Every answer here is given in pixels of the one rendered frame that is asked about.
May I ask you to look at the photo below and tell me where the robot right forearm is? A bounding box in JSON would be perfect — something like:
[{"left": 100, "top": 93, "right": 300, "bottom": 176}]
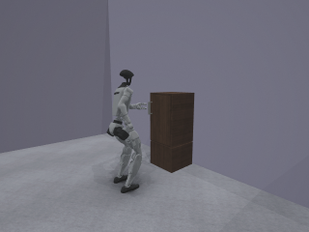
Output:
[{"left": 120, "top": 103, "right": 134, "bottom": 132}]

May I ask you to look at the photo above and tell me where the robot left hand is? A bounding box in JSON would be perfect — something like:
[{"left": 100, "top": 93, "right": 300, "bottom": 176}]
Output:
[{"left": 136, "top": 102, "right": 147, "bottom": 110}]

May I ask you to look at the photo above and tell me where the robot left forearm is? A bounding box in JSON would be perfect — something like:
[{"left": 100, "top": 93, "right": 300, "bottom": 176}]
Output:
[{"left": 129, "top": 104, "right": 137, "bottom": 109}]

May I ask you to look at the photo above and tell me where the cupboard door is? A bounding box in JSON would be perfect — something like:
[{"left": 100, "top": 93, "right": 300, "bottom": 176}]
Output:
[{"left": 150, "top": 94, "right": 172, "bottom": 146}]

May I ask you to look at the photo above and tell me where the robot right hand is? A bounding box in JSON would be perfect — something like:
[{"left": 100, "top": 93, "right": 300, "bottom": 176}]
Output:
[{"left": 128, "top": 130, "right": 141, "bottom": 150}]

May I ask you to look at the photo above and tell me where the robot head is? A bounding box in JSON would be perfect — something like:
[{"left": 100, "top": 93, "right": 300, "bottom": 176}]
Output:
[{"left": 118, "top": 70, "right": 134, "bottom": 88}]

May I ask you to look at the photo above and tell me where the humanoid robot torso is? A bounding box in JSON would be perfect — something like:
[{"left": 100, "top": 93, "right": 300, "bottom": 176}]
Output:
[{"left": 108, "top": 86, "right": 132, "bottom": 136}]

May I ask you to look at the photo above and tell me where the robot right upper arm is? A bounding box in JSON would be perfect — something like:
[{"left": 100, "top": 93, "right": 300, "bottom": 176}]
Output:
[{"left": 117, "top": 87, "right": 133, "bottom": 112}]

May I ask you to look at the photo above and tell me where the handle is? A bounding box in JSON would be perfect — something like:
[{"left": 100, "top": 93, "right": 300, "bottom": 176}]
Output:
[{"left": 148, "top": 101, "right": 153, "bottom": 115}]

